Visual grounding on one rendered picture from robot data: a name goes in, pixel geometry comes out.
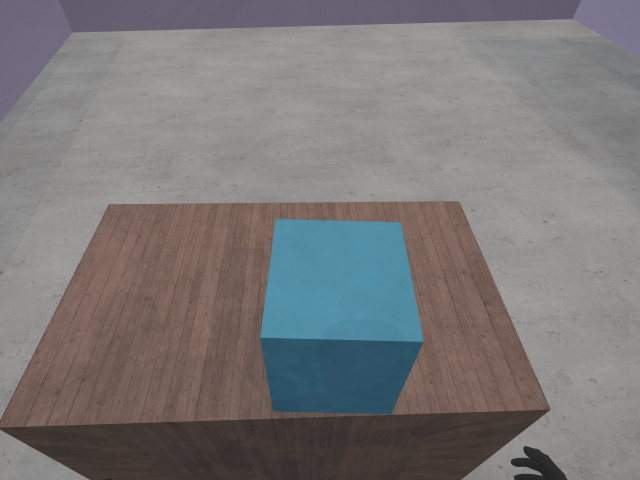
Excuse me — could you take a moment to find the carton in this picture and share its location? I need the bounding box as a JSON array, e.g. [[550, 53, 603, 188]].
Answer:
[[260, 219, 424, 414]]

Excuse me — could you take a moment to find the robot right hand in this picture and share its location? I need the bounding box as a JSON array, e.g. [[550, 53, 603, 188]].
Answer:
[[511, 446, 567, 480]]

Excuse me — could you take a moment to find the pedestal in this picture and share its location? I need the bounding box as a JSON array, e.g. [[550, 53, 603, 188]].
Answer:
[[0, 201, 551, 480]]

